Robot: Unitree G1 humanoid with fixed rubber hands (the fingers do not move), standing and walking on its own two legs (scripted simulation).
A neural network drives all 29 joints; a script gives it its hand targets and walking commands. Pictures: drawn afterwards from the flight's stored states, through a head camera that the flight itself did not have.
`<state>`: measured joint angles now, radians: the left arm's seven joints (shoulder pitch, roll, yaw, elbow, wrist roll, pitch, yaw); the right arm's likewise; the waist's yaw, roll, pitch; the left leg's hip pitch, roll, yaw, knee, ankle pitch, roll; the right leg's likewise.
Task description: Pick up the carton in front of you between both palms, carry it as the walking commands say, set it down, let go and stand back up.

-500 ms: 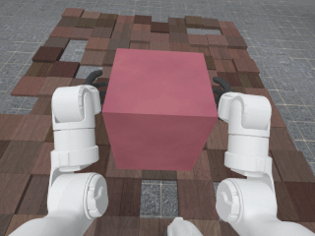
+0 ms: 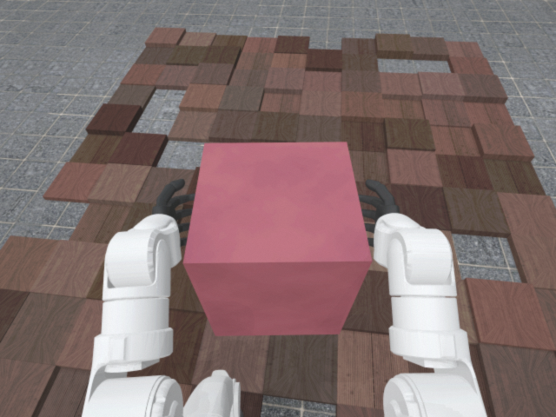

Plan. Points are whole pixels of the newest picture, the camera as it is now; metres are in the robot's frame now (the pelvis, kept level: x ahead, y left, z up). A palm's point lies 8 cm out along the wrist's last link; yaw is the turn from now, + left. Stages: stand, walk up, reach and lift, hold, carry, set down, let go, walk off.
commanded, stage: carry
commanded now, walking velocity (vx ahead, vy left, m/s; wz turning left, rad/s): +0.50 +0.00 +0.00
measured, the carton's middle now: (276, 245) +0.37 +0.01 +0.01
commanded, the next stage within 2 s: none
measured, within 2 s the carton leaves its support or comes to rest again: neither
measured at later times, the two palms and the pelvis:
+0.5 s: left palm (228, 31) +0.72 +0.10 +0.18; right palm (396, 31) +0.71 -0.20 +0.18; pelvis +0.35 -0.05 +0.00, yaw +1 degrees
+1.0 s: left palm out of the picture +1.02 +0.08 +0.13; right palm out of the picture +1.02 -0.22 +0.12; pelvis +0.71 -0.07 +0.01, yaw -1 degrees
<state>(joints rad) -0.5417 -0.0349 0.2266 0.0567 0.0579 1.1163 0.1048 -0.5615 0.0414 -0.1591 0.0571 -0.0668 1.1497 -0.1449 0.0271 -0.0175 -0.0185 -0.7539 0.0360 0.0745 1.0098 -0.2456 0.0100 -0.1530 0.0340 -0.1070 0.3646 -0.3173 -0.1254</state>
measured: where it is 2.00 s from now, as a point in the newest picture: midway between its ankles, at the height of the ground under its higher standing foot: (307, 157)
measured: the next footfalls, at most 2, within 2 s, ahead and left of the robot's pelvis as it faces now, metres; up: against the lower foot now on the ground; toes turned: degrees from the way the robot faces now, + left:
left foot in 0.14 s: +0.27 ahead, +0.08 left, +0.02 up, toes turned +6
right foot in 0.52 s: +0.51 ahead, -0.14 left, +0.01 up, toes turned -3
